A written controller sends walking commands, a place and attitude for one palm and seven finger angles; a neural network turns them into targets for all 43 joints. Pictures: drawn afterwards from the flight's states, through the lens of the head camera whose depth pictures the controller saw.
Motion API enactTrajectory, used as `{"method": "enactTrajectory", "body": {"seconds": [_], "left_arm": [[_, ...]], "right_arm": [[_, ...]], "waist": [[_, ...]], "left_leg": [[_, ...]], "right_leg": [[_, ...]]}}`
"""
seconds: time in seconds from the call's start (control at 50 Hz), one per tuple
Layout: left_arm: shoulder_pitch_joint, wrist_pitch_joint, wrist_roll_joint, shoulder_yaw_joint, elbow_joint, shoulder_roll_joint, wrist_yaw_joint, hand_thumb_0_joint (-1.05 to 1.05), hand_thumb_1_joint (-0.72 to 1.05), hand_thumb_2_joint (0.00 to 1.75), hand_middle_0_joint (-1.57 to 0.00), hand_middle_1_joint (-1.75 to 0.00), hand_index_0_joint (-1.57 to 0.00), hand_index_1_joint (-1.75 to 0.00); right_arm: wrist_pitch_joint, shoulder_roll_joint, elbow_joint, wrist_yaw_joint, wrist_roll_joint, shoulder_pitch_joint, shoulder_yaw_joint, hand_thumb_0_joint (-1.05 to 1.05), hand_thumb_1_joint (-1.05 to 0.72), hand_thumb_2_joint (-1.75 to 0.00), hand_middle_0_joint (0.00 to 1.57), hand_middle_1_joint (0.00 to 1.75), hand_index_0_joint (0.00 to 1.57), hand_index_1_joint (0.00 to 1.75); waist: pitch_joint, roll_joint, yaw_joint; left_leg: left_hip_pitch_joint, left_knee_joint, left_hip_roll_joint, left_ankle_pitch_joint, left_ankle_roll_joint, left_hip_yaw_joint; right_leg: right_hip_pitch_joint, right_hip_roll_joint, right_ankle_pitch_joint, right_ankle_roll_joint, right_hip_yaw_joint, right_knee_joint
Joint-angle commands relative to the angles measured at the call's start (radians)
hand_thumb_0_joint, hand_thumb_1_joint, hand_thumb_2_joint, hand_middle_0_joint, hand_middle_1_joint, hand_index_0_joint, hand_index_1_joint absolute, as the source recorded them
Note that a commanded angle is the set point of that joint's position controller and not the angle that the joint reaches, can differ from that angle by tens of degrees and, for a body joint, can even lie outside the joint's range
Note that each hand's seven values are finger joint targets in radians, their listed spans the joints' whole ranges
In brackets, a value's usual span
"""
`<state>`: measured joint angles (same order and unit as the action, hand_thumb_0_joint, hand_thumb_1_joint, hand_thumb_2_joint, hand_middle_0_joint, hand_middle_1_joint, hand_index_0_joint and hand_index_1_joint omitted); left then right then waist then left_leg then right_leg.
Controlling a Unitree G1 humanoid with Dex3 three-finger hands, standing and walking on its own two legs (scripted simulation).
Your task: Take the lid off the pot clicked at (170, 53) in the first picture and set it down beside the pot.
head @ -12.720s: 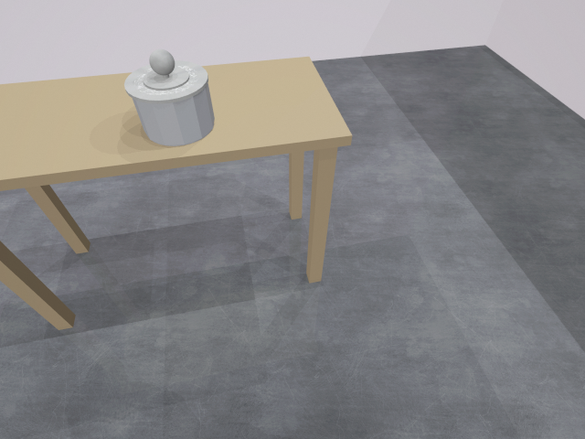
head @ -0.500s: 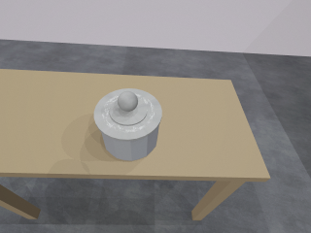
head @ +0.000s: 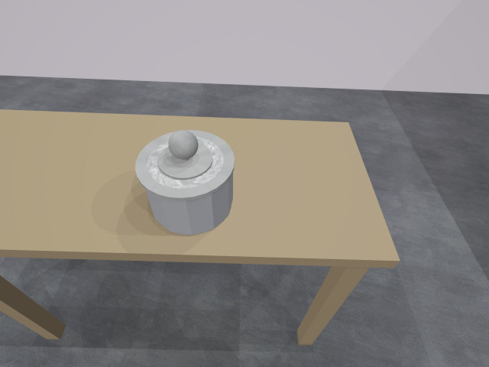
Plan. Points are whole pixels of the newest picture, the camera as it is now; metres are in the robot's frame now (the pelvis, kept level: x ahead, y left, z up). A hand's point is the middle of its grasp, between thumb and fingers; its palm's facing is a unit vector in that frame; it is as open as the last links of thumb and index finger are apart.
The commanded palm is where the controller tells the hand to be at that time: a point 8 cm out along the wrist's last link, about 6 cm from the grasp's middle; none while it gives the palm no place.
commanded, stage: come to a stop and stand still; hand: left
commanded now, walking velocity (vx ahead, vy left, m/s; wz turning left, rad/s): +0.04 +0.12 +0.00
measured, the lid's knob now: (183, 144) +0.46 +0.14 +0.12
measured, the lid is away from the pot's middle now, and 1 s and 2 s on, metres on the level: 0.00 0.00 0.00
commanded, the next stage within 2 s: look again from close up in 1.74 s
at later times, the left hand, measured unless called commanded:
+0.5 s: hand out of the picture +0.04 +0.22 -0.17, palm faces +0.06 -0.97 -0.22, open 7.4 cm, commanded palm none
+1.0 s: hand out of the picture +0.05 +0.20 -0.17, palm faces +0.04 -0.98 -0.17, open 7.4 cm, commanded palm none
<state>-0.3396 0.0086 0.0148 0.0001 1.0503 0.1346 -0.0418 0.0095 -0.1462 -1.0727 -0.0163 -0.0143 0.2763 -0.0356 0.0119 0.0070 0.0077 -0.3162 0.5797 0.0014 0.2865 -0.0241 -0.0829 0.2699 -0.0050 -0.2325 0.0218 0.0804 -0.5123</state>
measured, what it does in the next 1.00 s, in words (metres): shifts its weight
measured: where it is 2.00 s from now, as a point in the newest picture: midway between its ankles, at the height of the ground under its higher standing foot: outside the picture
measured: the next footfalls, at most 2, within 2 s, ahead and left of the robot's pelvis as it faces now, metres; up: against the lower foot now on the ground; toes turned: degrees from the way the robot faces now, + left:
none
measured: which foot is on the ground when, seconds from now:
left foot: down 0.00-1.00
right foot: down 0.00-1.00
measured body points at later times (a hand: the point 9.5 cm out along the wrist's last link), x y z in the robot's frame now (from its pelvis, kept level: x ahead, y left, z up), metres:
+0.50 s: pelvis +0.03 +0.05 +0.00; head +0.03 +0.04 +0.45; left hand +0.04 +0.28 -0.15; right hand +0.02 -0.16 -0.16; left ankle +0.04 +0.08 -0.73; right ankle +0.03 -0.11 -0.73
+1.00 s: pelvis +0.06 +0.04 +0.00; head +0.08 +0.05 +0.45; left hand +0.05 +0.26 -0.16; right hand +0.07 -0.18 -0.15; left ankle +0.04 +0.08 -0.73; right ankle +0.03 -0.11 -0.73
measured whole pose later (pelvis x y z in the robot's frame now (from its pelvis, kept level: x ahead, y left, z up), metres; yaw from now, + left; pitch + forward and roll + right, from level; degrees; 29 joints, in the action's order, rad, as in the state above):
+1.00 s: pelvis +0.06 +0.04 +0.00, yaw +1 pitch +0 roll +0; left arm -0.32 0.00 0.01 -0.01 1.07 0.13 -0.05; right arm -0.03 -0.16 -1.09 -0.03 -0.01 0.28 0.01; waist 0.04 -0.01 0.00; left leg -0.16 0.44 -0.10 0.28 -0.12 -0.10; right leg 0.16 0.07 -0.30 -0.05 0.04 -0.47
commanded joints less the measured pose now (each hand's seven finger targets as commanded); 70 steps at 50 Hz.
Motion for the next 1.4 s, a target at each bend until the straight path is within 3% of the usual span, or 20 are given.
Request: {"method": "enactTrajectory", "body": {"seconds": [0.0, 0.1, 0.16, 0.18, 0.2, 0.22, 0.24, 0.28, 0.3, 0.32, 0.34, 0.36, 0.4, 0.44, 0.56, 0.66, 0.88, 1.04, 1.18, 1.38], "left_arm": [[-0.018, -0.021, -0.001, 0.020, -0.044, 0.137, -0.005, 0.00, 0.90, 0.90, -0.20, -0.30, -0.20, -0.30], [-0.053, -0.012, 0.000, 0.026, -0.039, 0.113, -0.005, 0.00, 0.90, 0.90, -0.20, -0.30, -0.20, -0.30], [-0.083, -0.016, 0.000, 0.019, -0.026, 0.082, -0.005, 0.00, 0.90, 0.90, -0.20, -0.30, -0.20, -0.30], [-0.166, -0.027, 0.008, 0.010, 0.016, 0.113, -0.036, 0.00, 0.90, 0.90, -0.20, -0.30, -0.20, -0.30], [-0.064, -0.043, 0.006, 0.015, -0.048, 0.172, -0.024, 0.00, 0.90, 0.90, -0.20, -0.30, -0.20, -0.30], [0.001, -0.048, 0.002, 0.027, -0.078, 0.182, -0.019, 0.00, 0.90, 0.90, -0.20, -0.30, -0.20, -0.30], [0.026, -0.052, 0.002, 0.027, -0.085, 0.164, -0.018, 0.00, 0.90, 0.90, -0.20, -0.30, -0.20, -0.30], [0.012, -0.032, -0.002, 0.025, -0.078, 0.116, -0.010, 0.00, 0.90, 0.90, -0.20, -0.30, -0.20, -0.30], [-0.020, -0.024, 0.001, 0.018, -0.068, 0.086, -0.011, 0.00, 0.90, 0.90, -0.20, -0.30, -0.20, -0.30], [-0.054, -0.021, 0.004, 0.011, -0.055, 0.060, -0.009, 0.00, 0.90, 0.90, -0.20, -0.30, -0.20, -0.30], [-0.067, -0.020, 0.007, 0.007, -0.046, 0.050, -0.008, 0.00, 0.90, 0.90, -0.20, -0.30, -0.20, -0.30], [-0.069, -0.019, 0.007, 0.008, -0.039, 0.056, -0.005, 0.00, 0.90, 0.90, -0.20, -0.30, -0.20, -0.30], [-0.068, -0.019, 0.006, 0.008, -0.040, 0.059, -0.007, 0.00, 0.90, 0.90, -0.20, -0.30, -0.20, -0.30], [-0.064, -0.021, 0.003, 0.007, -0.040, 0.060, -0.009, 0.00, 0.90, 0.90, -0.20, -0.30, -0.20, -0.30], [-0.064, -0.014, 0.000, 0.012, -0.041, 0.080, -0.015, 0.00, 0.90, 0.90, -0.20, -0.30, -0.20, -0.30], [-0.056, -0.008, -0.001, 0.010, -0.032, 0.092, -0.014, 0.00, 0.90, 0.90, -0.20, -0.30, -0.20, -0.30], [-0.060, -0.010, -0.001, 0.004, -0.006, 0.091, -0.014, 0.00, 0.90, 0.90, -0.20, -0.30, -0.20, -0.30], [-0.064, -0.017, -0.004, 0.005, 0.010, 0.090, -0.017, 0.00, 0.90, 0.90, -0.20, -0.30, -0.20, -0.30], [-0.056, -0.017, -0.003, 0.004, 0.019, 0.083, -0.016, 0.00, 0.90, 0.90, -0.20, -0.30, -0.20, -0.30], [-0.062, -0.023, -0.005, 0.001, 0.031, 0.077, -0.015, 0.00, 0.90, 0.90, -0.20, -0.30, -0.20, -0.30]], "right_arm": [[-0.008, -0.015, -0.007, 0.002, 0.003, 0.134, 0.019, 0.00, -0.90, -0.90, 0.20, 0.30, 0.20, 0.30], [-0.017, -0.019, 0.001, -0.002, -0.001, 0.152, 0.022, 0.00, -0.90, -0.90, 0.20, 0.30, 0.20, 0.30], [-0.029, -0.017, 0.005, -0.005, 0.004, 0.152, 0.023, 0.00, -0.90, -0.90, 0.20, 0.30, 0.20, 0.30], [-0.024, -0.091, 0.102, -0.006, 0.003, -0.038, 0.016, 0.00, -0.90, -0.90, 0.20, 0.30, 0.20, 0.30], [-0.014, -0.034, 0.112, 0.006, -0.001, 0.068, 0.023, 0.00, -0.90, -0.90, 0.20, 0.30, 0.20, 0.30], [-0.012, -0.034, 0.097, 0.012, -0.006, 0.123, 0.022, 0.00, -0.90, -0.90, 0.20, 0.30, 0.20, 0.30], [-0.020, -0.022, 0.088, 0.014, -0.003, 0.162, 0.024, 0.00, -0.90, -0.90, 0.20, 0.30, 0.20, 0.30], [-0.026, -0.062, 0.102, 0.006, -0.007, 0.152, 0.019, 0.00, -0.90, -0.90, 0.20, 0.30, 0.20, 0.30], [-0.028, -0.080, 0.111, 0.002, -0.005, 0.137, 0.017, 0.00, -0.90, -0.90, 0.20, 0.30, 0.20, 0.30], [-0.028, -0.095, 0.119, -0.003, -0.004, 0.114, 0.015, 0.00, -0.90, -0.90, 0.20, 0.30, 0.20, 0.30], [-0.031, -0.098, 0.119, -0.006, 0.000, 0.097, 0.014, 0.00, -0.90, -0.90, 0.20, 0.30, 0.20, 0.30], [-0.035, -0.097, 0.116, -0.006, -0.001, 0.091, 0.017, 0.00, -0.90, -0.90, 0.20, 0.30, 0.20, 0.30], [-0.036, -0.093, 0.108, -0.007, 0.000, 0.093, 0.017, 0.00, -0.90, -0.90, 0.20, 0.30, 0.20, 0.30], [-0.041, -0.097, 0.088, -0.010, 0.002, 0.106, 0.021, 0.00, -0.90, -0.90, 0.20, 0.30, 0.20, 0.30], [-0.048, -0.111, 0.064, -0.018, 0.003, 0.110, 0.026, 0.00, -0.90, -0.90, 0.20, 0.30, 0.20, 0.30], [-0.046, -0.123, 0.054, -0.022, 0.004, 0.095, 0.030, 0.00, -0.90, -0.90, 0.20, 0.30, 0.20, 0.30], [-0.050, -0.120, 0.025, -0.022, 0.006, 0.069, 0.033, 0.00, -0.90, -0.90, 0.20, 0.30, 0.20, 0.30], [-0.056, -0.102, -0.007, -0.025, 0.009, 0.086, 0.036, 0.00, -0.90, -0.90, 0.20, 0.30, 0.20, 0.30], [-0.055, -0.087, -0.027, -0.024, 0.010, 0.086, 0.037, 0.00, -0.90, -0.90, 0.20, 0.30, 0.20, 0.30], [-0.058, -0.069, -0.054, -0.023, 0.012, 0.094, 0.041, 0.00, -0.90, -0.90, 0.20, 0.30, 0.20, 0.30]], "waist": [[0.119, -0.048, 0.011], [0.143, 0.046, -0.017], [0.100, 0.038, -0.033], [0.116, 0.070, -0.074], [-0.028, 0.004, 0.013], [-0.052, 0.000, 0.038], [-0.061, 0.030, 0.054], [-0.003, 0.121, 0.025], [0.031, 0.126, 0.005], [0.047, 0.088, -0.017], [0.069, 0.036, -0.026], [0.056, 0.047, -0.035], [0.075, 0.025, -0.027], [0.075, -0.008, -0.017], [0.030, 0.011, -0.015], [0.043, 0.013, -0.010], [0.051, -0.004, -0.011], [0.013, 0.010, -0.010], [0.065, -0.011, -0.012], [0.066, -0.025, -0.013]], "left_leg": [[0.052, -0.057, 0.062, 0.042, 0.022, 0.064], [-0.038, -0.191, 0.097, 0.118, -0.005, 0.146], [-0.068, -0.263, 0.124, 0.142, -0.023, 0.191], [-0.065, -0.007, 0.067, 0.055, 0.034, 0.074], [-0.026, 0.044, 0.016, 0.106, 0.033, 0.075], [0.035, 0.038, 0.028, 0.064, 0.025, 0.074], [0.078, -0.046, 0.029, 0.002, 0.020, 0.092], [0.000, -0.175, 0.107, 0.068, -0.022, 0.223], [-0.070, -0.272, 0.153, 0.125, -0.046, 0.314], [-0.104, -0.321, 0.171, 0.175, -0.061, 0.351], [-0.116, -0.330, 0.167, 0.169, -0.063, 0.342], [-0.092, -0.336, 0.157, 0.137, -0.057, 0.336], [-0.071, -0.337, 0.143, 0.125, -0.039, 0.309], [-0.010, -0.321, 0.134, 0.012, -0.016, 0.286], [0.126, -0.280, 0.137, -0.294, 0.016, 0.254], [0.152, -0.262, 0.130, -0.359, 0.017, 0.228], [0.159, -0.241, 0.111, -0.338, -0.007, 0.189], [0.199, -0.219, 0.107, -0.429, -0.015, 0.174], [0.152, -0.234, 0.104, -0.317, -0.026, 0.170], [0.148, -0.235, 0.102, -0.283, -0.030, 0.165]], "right_leg": [[0.159, 0.198, -0.319, 0.069, -0.239, 0.282], [0.107, 0.139, -0.242, 0.048, -0.171, 0.183], [0.017, 0.112, -0.139, 0.030, -0.121, 0.134], [0.003, 0.159, 0.068, 0.039, -0.159, 0.158], [0.017, 0.253, -0.198, 0.087, -0.277, 0.216], [0.059, 0.260, -0.276, 0.110, -0.250, 0.210], [0.067, 0.227, -0.196, 0.106, -0.199, 0.149], [0.078, 0.110, -0.205, 0.052, -0.074, 0.018], [0.040, 0.064, -0.166, 0.032, -0.032, -0.042], [0.007, 0.047, -0.140, 0.026, -0.023, -0.057], [-0.011, 0.054, -0.106, 0.024, -0.029, -0.041], [-0.017, 0.057, -0.091, 0.026, -0.035, -0.036], [-0.013, 0.071, -0.074, 0.025, -0.049, -0.006], [-0.008, 0.081, -0.040, 0.026, -0.061, 0.010], [-0.010, 0.089, -0.025, 0.019, -0.062, 0.008], [-0.019, 0.096, -0.015, 0.015, -0.068, 0.025], [-0.054, 0.120, 0.047, 0.008, -0.088, 0.075], [-0.091, 0.128, 0.107, 0.004, -0.086, 0.083], [-0.085, 0.136, 0.091, 0.008, -0.093, 0.111], [-0.092, 0.140, 0.111, 0.012, -0.105, 0.128]]}}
